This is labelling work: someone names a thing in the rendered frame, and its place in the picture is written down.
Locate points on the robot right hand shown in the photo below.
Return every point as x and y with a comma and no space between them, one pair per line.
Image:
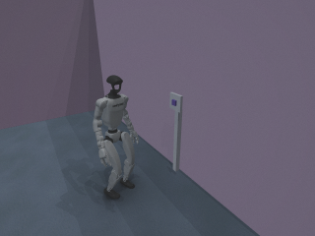
104,156

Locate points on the panel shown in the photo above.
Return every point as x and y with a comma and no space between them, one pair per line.
177,127

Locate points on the right robot foot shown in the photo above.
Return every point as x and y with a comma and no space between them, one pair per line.
112,193

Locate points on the left robot forearm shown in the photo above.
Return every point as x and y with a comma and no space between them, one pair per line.
128,122

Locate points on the robot left hand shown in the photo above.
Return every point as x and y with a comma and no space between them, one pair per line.
134,136

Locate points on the right robot forearm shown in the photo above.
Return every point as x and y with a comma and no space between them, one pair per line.
98,135

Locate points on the robot right thigh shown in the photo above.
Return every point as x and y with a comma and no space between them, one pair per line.
113,156

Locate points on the button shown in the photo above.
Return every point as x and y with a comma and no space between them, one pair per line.
174,102

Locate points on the robot left upper arm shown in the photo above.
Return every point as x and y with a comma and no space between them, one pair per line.
126,98

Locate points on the robot right upper arm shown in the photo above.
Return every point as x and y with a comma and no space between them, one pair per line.
100,104

